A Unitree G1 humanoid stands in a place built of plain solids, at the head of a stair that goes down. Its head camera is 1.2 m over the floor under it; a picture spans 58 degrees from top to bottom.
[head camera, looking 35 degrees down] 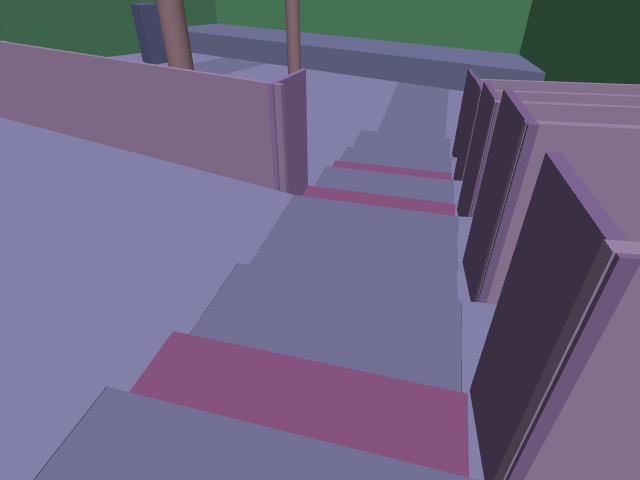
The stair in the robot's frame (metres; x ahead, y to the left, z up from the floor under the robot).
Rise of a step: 0.12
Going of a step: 0.49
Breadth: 1.16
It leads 15 degrees to the right of straight ahead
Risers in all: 3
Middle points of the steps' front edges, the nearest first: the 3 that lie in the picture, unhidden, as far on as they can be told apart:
0.73 0.13 0.00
1.09 0.04 -0.12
1.69 -0.12 -0.24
